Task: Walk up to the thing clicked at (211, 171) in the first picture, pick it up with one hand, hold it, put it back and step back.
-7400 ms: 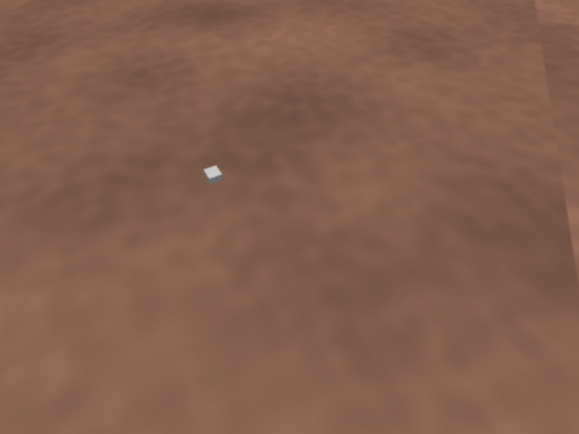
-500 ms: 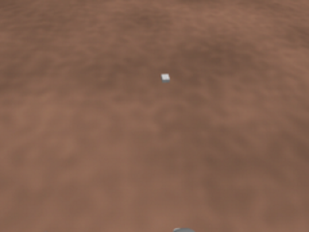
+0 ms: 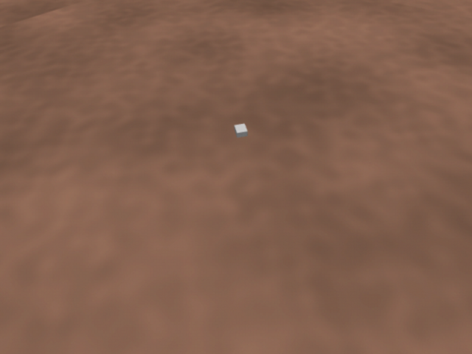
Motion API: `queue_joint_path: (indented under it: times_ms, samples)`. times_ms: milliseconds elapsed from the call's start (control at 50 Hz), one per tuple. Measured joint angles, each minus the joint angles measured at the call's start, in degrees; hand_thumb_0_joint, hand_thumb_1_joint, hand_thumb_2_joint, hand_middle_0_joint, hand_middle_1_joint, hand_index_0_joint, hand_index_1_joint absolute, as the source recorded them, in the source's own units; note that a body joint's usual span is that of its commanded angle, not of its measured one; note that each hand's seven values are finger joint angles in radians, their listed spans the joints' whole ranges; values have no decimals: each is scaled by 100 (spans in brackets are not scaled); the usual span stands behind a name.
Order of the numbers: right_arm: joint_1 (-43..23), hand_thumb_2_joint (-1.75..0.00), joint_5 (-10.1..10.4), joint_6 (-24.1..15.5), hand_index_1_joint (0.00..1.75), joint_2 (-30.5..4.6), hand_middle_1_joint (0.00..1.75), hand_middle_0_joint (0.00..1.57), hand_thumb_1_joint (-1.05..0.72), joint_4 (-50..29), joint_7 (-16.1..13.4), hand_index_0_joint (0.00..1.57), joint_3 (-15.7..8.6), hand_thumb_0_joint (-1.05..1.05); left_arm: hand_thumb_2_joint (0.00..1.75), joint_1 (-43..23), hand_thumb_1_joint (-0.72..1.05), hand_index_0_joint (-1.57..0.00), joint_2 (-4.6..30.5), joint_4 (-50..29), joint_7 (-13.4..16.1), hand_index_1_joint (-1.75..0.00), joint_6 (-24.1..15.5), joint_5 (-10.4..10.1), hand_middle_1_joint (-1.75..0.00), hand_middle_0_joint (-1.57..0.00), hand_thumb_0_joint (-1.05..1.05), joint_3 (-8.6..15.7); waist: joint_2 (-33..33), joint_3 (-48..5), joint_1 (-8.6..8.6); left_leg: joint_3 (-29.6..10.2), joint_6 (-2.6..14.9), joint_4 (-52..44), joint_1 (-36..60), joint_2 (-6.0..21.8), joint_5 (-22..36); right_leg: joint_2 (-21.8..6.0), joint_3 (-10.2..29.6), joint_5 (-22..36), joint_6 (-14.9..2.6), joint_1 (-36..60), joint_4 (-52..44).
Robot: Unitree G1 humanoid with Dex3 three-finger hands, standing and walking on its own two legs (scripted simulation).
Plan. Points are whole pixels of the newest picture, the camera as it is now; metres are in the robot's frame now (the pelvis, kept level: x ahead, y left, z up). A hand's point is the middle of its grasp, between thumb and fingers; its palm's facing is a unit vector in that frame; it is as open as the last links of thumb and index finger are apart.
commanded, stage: walk up
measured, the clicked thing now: (240, 130) +1.54 +0.00 -0.75
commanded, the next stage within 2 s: stand in 0.26 s
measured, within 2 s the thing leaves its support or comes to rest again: neither
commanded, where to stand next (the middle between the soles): +0.04 +0.02 m, yaw +0 degrees
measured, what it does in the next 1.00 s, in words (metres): stands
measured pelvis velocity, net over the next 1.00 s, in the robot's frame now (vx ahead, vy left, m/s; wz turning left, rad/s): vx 0.00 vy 0.01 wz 0.00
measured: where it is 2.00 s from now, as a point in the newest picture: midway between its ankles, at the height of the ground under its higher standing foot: outside the picture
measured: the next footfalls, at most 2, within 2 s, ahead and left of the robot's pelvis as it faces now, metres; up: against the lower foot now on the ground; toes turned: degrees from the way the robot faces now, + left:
none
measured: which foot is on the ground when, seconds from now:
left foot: down 0.00-1.00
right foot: down 0.00-1.00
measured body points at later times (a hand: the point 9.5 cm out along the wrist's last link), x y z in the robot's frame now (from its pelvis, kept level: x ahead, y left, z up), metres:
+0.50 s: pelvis +0.00 +0.01 +0.02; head +0.01 +0.01 +0.46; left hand +0.10 +0.31 -0.11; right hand +0.08 -0.30 -0.11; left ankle +0.00 +0.14 -0.73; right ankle +0.01 -0.13 -0.73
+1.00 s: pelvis +0.00 +0.01 +0.02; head +0.01 +0.01 +0.47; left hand +0.07 +0.31 -0.12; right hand +0.07 -0.29 -0.12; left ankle +0.00 +0.14 -0.73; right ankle +0.01 -0.13 -0.73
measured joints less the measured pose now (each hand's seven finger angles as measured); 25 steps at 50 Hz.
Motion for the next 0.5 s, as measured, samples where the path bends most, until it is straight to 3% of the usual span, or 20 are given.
queue_joint_path:
  times_ms: [260, 500]
  samples:
    - [-394, -90, 25, -53, 30, -12, 30, 20, -90, 487, -25, 21, -12, 1, 90, -471, 90, -20, 15, 573, 10, -30, -4, -22, -30, -20, 0, -22, -29, -75, -56, 191, 41, -813, 440, -5, 366, -14, 178, 429, 67, 374, -816]
    - [-481, -90, 11, -54, 30, -17, 30, 20, -90, 751, -53, 21, -20, 1, 90, -520, 91, -20, 30, 798, -4, -30, 9, 32, -30, -20, 0, -58, -70, -75, -102, 109, 50, -1252, 596, -66, 619, -89, 91, 651, 107, 579, -1270]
